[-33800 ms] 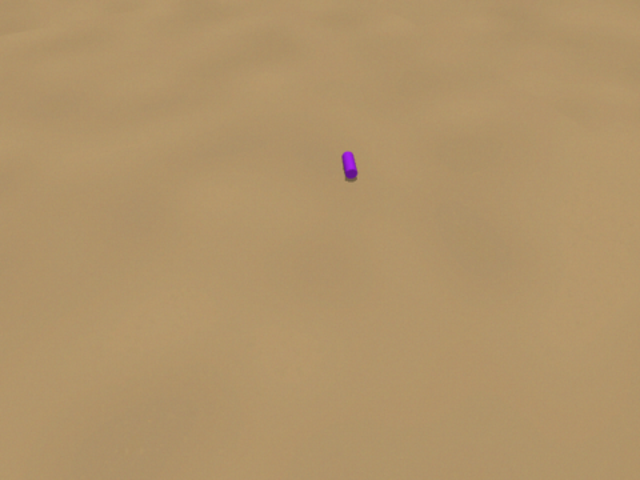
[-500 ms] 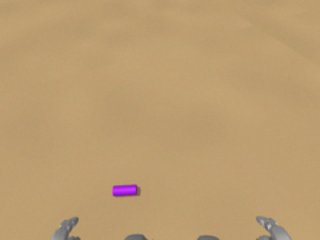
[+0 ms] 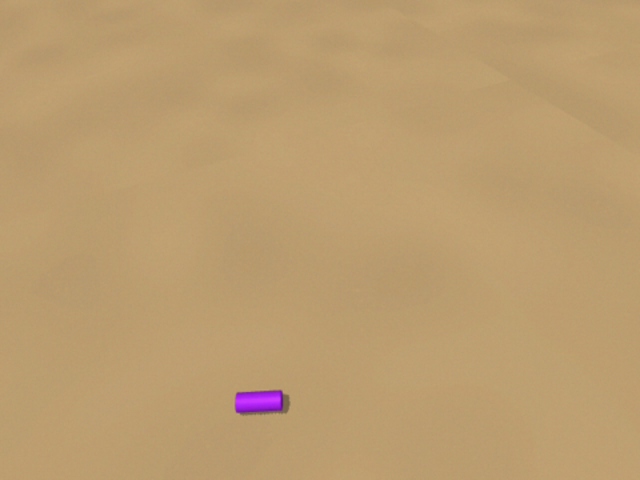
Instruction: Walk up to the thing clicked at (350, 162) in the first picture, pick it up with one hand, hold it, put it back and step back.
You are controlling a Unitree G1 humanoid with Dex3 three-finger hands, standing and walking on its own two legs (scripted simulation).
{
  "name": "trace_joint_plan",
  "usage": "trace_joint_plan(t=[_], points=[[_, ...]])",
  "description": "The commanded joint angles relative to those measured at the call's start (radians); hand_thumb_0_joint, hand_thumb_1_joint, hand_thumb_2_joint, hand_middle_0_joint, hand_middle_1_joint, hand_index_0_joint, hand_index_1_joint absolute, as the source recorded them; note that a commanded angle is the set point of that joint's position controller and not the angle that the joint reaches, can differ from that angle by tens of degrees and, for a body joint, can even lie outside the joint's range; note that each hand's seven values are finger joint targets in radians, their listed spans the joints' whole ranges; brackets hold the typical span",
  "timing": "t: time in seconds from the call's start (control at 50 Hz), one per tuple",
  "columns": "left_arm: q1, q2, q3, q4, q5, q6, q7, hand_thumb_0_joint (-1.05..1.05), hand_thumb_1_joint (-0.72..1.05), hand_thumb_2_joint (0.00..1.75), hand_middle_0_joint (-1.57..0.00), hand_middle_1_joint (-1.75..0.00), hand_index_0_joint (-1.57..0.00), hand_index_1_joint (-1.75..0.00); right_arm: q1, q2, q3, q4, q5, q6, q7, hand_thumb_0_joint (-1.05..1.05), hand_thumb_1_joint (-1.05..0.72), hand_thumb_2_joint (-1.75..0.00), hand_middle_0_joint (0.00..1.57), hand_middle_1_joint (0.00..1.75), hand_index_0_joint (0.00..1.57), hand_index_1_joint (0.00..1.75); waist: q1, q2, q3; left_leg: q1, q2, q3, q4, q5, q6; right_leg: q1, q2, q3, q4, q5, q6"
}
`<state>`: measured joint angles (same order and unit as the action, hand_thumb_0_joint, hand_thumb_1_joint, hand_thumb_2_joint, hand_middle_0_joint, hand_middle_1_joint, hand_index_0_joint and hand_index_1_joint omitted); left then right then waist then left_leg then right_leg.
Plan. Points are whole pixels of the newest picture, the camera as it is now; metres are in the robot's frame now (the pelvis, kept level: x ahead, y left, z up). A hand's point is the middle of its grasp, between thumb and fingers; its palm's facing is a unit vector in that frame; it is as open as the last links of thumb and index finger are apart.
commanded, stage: stand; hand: left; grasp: from above
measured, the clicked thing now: (259, 401) +0.47 +0.24 -0.75
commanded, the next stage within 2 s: step back in 1.76 s
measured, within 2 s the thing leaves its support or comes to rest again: neither
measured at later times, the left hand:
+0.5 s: hand out of the picture +0.06 +0.23 -0.16, palm faces +0.03 -0.94 -0.33, open 7.4 cm
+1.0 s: hand out of the picture +0.07 +0.23 -0.15, palm faces +0.01 -0.94 -0.33, open 7.4 cm
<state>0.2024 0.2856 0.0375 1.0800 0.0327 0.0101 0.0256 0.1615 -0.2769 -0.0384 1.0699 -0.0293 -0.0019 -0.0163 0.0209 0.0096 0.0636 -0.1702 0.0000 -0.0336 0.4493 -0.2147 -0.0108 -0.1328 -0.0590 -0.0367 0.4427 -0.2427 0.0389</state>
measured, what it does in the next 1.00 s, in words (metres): stands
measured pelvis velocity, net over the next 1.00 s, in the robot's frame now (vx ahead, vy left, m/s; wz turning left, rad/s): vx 0.01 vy -0.01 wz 0.00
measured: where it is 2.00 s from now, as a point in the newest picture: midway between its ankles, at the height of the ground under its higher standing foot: outside the picture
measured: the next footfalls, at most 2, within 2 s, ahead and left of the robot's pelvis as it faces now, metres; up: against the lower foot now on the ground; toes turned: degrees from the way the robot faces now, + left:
none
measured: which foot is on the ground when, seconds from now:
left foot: down 0.00-1.00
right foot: down 0.00-1.00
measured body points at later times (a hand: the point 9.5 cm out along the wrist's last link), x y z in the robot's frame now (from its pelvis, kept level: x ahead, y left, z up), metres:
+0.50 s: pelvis +0.00 -0.01 +0.01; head +0.00 -0.02 +0.45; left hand +0.06 +0.28 -0.13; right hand +0.06 -0.30 -0.14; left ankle +0.02 +0.13 -0.74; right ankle +0.00 -0.14 -0.74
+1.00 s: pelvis +0.01 -0.01 +0.01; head +0.01 -0.02 +0.46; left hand +0.07 +0.28 -0.13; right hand +0.08 -0.31 -0.13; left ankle +0.02 +0.13 -0.74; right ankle +0.00 -0.14 -0.74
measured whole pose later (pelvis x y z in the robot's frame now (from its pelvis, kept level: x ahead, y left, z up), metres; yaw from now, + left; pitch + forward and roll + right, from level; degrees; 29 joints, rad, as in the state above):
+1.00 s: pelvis +0.01 -0.01 +0.01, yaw +0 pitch -3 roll +0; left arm 0.11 0.32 0.03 1.15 0.02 0.00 0.01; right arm 0.12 -0.32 -0.01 1.14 -0.02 -0.01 -0.01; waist 0.01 0.01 0.06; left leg -0.12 0.02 -0.04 0.34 -0.17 -0.03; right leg -0.09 -0.04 -0.04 0.34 -0.20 0.02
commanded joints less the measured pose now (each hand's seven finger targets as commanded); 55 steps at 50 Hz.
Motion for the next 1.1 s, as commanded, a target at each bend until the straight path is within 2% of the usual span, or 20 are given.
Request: trace_joint_plan(t=[0.0,0.04,0.12,0.2,0.24,0.34,0.46,0.54,0.78,0.82,0.86,0.9,0.98,1.08], points=[[-0.044,0.19,0.034,-0.042,0.002,-0.029,0.014,0.0,0.9,0.9,-0.2,-0.3,-0.2,-0.3,-0.028,-0.187,-0.037,-0.042,0.005,-0.018,-0.012,0.0,-0.9,-0.9,0.2,0.3,0.2,0.3,-0.012,-0.014,-0.008,-0.013,0.081,-0.092,-0.123,0.019,0.029,-0.012,-0.054,0.07,-0.129,-0.003,-0.043],[-0.04,0.186,0.031,-0.033,-0.001,-0.033,0.015,0.0,0.9,0.9,-0.2,-0.3,-0.2,-0.3,-0.033,-0.188,-0.035,-0.035,0.006,-0.019,-0.01,0.0,-0.9,-0.9,0.2,0.3,0.2,0.3,-0.01,-0.012,-0.033,0.015,0.086,-0.088,-0.11,0.083,0.031,0.006,-0.064,0.074,-0.138,0.053,-0.044],[-0.059,0.203,0.035,-0.021,-0.006,-0.036,0.017,0.0,0.9,0.9,-0.2,-0.3,-0.2,-0.3,-0.033,-0.191,-0.03,-0.023,0.006,-0.018,-0.01,0.0,-0.9,-0.9,0.2,0.3,0.2,0.3,-0.013,-0.021,-0.042,0.03,0.088,-0.078,-0.112,0.129,0.03,0.026,-0.068,0.076,-0.145,0.106,-0.042],[-0.073,0.208,0.034,-0.01,-0.006,-0.032,0.014,0.0,0.9,0.9,-0.2,-0.3,-0.2,-0.3,-0.038,-0.195,-0.024,-0.011,0.006,-0.013,-0.009,0.0,-0.9,-0.9,0.2,0.3,0.2,0.3,-0.012,-0.007,0.003,0.0,0.087,-0.079,-0.13,0.05,0.027,0.009,-0.062,0.076,-0.166,0.022,-0.039],[-0.075,0.21,0.035,-0.007,-0.007,-0.032,0.012,0.0,0.9,0.9,-0.2,-0.3,-0.2,-0.3,-0.041,-0.197,-0.023,-0.01,0.007,-0.015,-0.009,0.0,-0.9,-0.9,0.2,0.3,0.2,0.3,-0.009,-0.005,-0.026,0.021,0.095,-0.08,-0.134,0.104,0.026,0.026,-0.068,0.078,-0.16,0.066,-0.044],[-0.091,0.217,0.034,-0.001,-0.01,-0.032,0.008,0.0,0.9,0.9,-0.2,-0.3,-0.2,-0.3,-0.04,-0.205,-0.019,0.003,0.006,-0.017,-0.009,0.0,-0.9,-0.9,0.2,0.3,0.2,0.3,-0.011,0.011,-0.032,0.014,0.099,-0.077,-0.142,0.097,0.024,0.042,-0.066,0.077,-0.159,0.072,-0.044],[-0.097,0.219,0.034,0.007,-0.013,-0.033,0.005,0.0,0.9,0.9,-0.2,-0.3,-0.2,-0.3,-0.051,-0.218,-0.015,0.005,0.01,-0.021,-0.009,0.0,-0.9,-0.9,0.2,0.3,0.2,0.3,-0.008,0.005,-0.049,0.028,0.104,-0.075,-0.144,0.135,0.028,0.061,-0.069,0.077,-0.164,0.12,-0.045],[-0.104,0.222,0.031,0.015,-0.011,-0.03,0.002,0.0,0.9,0.9,-0.2,-0.3,-0.2,-0.3,-0.05,-0.22,-0.014,0.01,0.01,-0.016,-0.008,0.0,-0.9,-0.9,0.2,0.3,0.2,0.3,-0.011,-0.012,-0.007,0.01,0.102,-0.078,-0.159,0.056,0.024,0.015,-0.061,0.074,-0.184,0.01,-0.045],[-0.122,0.232,0.032,0.007,-0.018,-0.036,0.0,0.0,0.9,0.9,-0.2,-0.3,-0.2,-0.3,-0.058,-0.233,-0.01,0.012,0.01,-0.023,-0.007,0.0,-0.9,-0.9,0.2,0.3,0.2,0.3,-0.014,0.015,-0.085,0.046,0.116,-0.071,-0.144,0.214,0.027,0.079,-0.072,0.07,-0.155,0.179,-0.048],[-0.112,0.225,0.027,0.014,-0.016,-0.034,-0.002,0.0,0.9,0.9,-0.2,-0.3,-0.2,-0.3,-0.065,-0.231,-0.008,0.015,0.012,-0.024,-0.008,0.0,-0.9,-0.9,0.2,0.3,0.2,0.3,-0.011,0.004,-0.063,0.047,0.116,-0.074,-0.155,0.193,0.022,0.05,-0.065,0.063,-0.161,0.13,-0.046],[-0.12,0.232,0.028,0.009,-0.016,-0.035,-0.004,0.0,0.9,0.9,-0.2,-0.3,-0.2,-0.3,-0.059,-0.237,-0.008,0.017,0.012,-0.025,-0.008,0.0,-0.9,-0.9,0.2,0.3,0.2,0.3,-0.016,0.009,-0.076,0.058,0.118,-0.07,-0.153,0.214,0.024,0.059,-0.069,0.07,-0.158,0.159,-0.047],[-0.117,0.229,0.027,0.012,-0.016,-0.033,-0.005,0.0,0.9,0.9,-0.2,-0.3,-0.2,-0.3,-0.065,-0.238,-0.006,0.018,0.011,-0.025,-0.008,0.0,-0.9,-0.9,0.2,0.3,0.2,0.3,-0.015,0.019,-0.069,0.047,0.115,-0.072,-0.162,0.163,0.023,0.05,-0.067,0.068,-0.161,0.123,-0.046],[-0.115,0.228,0.023,0.014,-0.015,-0.035,-0.006,0.0,0.9,0.9,-0.2,-0.3,-0.2,-0.3,-0.069,-0.24,-0.006,0.018,0.013,-0.024,-0.005,0.0,-0.9,-0.9,0.2,0.3,0.2,0.3,-0.015,-0.009,-0.059,0.048,0.118,-0.075,-0.164,0.162,0.023,0.039,-0.067,0.066,-0.17,0.11,-0.047],[-0.122,0.239,0.024,0.008,-0.016,-0.04,-0.003,0.0,0.9,0.9,-0.2,-0.3,-0.2,-0.3,-0.074,-0.243,-0.008,0.017,0.013,-0.023,-0.003,0.0,-0.9,-0.9,0.2,0.3,0.2,0.3,-0.019,-0.021,-0.081,0.058,0.117,-0.066,-0.149,0.215,0.024,0.061,-0.075,0.069,-0.165,0.183,-0.046]])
